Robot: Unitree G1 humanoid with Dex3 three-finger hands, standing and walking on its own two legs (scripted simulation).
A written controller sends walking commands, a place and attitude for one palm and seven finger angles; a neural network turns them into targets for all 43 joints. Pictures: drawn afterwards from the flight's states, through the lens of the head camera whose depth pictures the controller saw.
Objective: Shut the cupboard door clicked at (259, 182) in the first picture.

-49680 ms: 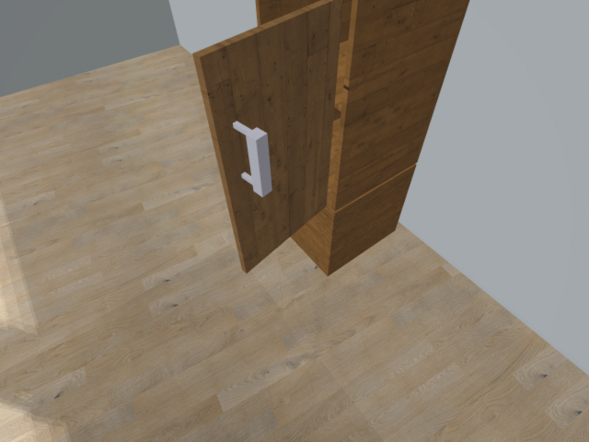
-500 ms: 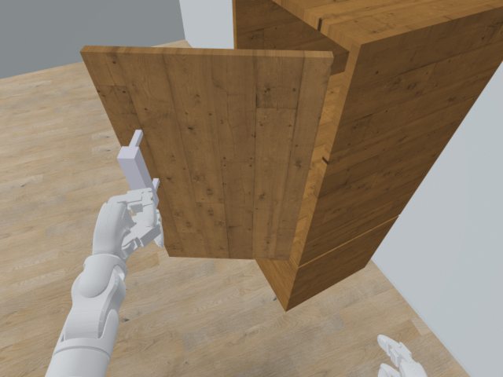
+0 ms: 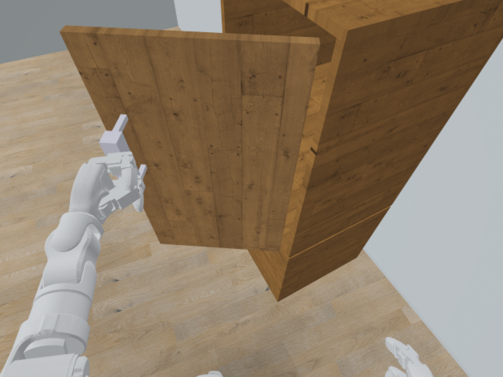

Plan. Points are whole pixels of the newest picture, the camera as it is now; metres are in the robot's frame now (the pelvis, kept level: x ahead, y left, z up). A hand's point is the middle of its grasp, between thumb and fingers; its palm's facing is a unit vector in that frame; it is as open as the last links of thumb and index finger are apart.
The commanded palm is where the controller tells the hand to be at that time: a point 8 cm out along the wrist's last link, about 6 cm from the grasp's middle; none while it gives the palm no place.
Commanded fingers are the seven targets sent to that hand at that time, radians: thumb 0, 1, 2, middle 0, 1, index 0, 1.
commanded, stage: push the door shut along its arc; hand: left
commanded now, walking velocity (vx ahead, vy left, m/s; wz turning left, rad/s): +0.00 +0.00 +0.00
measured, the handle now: (129, 157) +0.46 +0.23 +0.08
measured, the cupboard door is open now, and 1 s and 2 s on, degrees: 58 41 22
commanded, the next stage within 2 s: pull the fist back off the door in 1.56 s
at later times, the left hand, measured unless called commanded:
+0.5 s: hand (147, 166) +0.43 +0.19 +0.09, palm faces -0.20 -0.98 -0.02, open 3.1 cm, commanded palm +0.42 +0.23 +0.08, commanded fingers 0.00 0.90 0.90 -1.30 -1.50 -1.30 -1.50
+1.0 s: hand (183, 143) +0.48 +0.14 +0.09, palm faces -0.33 -0.94 -0.02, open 3.1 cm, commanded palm +0.49 +0.18 +0.08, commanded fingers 0.00 0.90 0.90 -1.30 -1.50 -1.30 -1.50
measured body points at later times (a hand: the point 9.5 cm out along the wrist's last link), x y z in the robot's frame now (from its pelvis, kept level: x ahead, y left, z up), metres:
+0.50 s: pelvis +0.00 +0.03 -0.01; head +0.07 +0.04 +0.44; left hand +0.44 +0.25 +0.09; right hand +0.08 -0.24 -0.12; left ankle +0.02 +0.09 -0.70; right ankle -0.01 -0.07 -0.70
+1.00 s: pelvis +0.00 +0.03 -0.02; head +0.09 +0.04 +0.43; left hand +0.49 +0.19 +0.10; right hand +0.02 -0.24 -0.13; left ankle +0.02 +0.09 -0.70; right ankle -0.01 -0.07 -0.70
